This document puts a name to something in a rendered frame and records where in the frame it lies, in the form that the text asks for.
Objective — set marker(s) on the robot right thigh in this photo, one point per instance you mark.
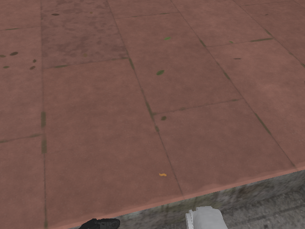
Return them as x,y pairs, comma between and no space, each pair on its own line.
205,217

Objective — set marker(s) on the left robot hand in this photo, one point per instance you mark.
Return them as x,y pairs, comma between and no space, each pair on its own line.
101,224

